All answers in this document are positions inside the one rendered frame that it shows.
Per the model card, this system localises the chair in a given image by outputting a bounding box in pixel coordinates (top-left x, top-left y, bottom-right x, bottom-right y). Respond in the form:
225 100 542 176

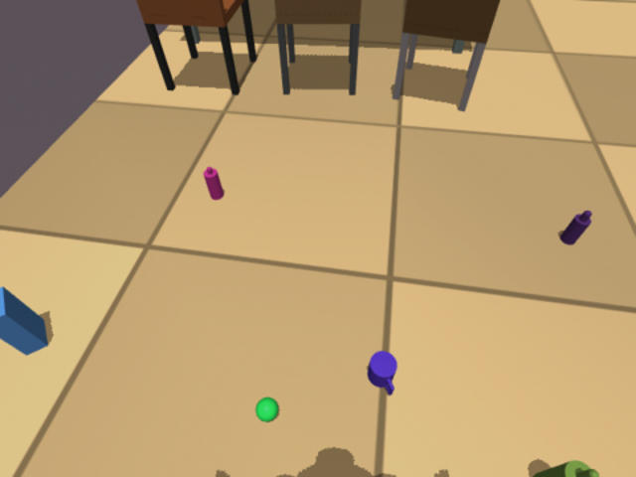
136 0 256 95
393 0 500 111
274 0 362 95

